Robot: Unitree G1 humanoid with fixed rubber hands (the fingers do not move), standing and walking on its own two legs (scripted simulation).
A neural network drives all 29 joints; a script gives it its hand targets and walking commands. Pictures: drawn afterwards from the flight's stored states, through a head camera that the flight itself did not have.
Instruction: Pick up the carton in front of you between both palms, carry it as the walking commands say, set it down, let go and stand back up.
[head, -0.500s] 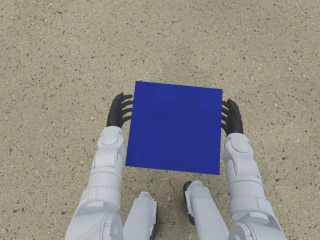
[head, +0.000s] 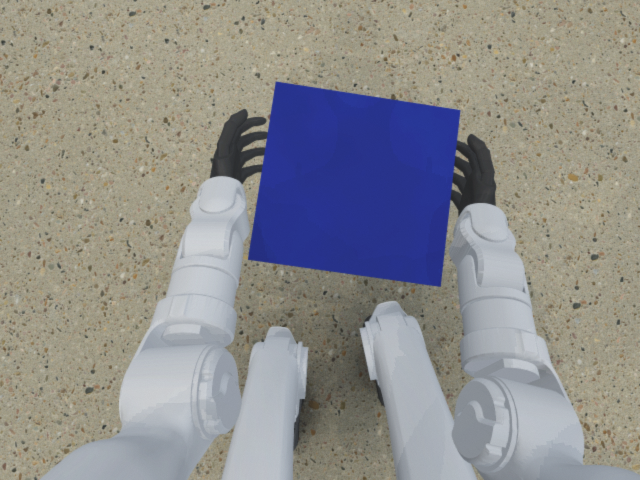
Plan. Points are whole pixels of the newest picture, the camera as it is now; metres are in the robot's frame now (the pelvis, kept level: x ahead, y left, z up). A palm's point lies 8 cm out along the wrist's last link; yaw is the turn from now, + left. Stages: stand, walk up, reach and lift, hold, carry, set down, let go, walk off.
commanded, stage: set down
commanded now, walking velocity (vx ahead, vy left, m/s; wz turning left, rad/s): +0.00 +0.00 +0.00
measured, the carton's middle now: (345, 202) +0.44 -0.06 -0.18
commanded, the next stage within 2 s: none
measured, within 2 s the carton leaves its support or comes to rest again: rests again in 1.56 s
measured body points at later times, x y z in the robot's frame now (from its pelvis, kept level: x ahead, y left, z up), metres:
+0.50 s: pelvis -0.02 +0.00 -0.11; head +0.31 -0.02 +0.19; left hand +0.52 +0.07 -0.26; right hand +0.43 -0.22 -0.27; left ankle +0.06 +0.11 -0.51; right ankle +0.12 -0.13 -0.51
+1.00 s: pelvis -0.02 +0.01 -0.15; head +0.32 +0.01 +0.14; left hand +0.53 +0.06 -0.31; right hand +0.44 -0.22 -0.32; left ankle +0.06 +0.11 -0.51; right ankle +0.11 -0.13 -0.51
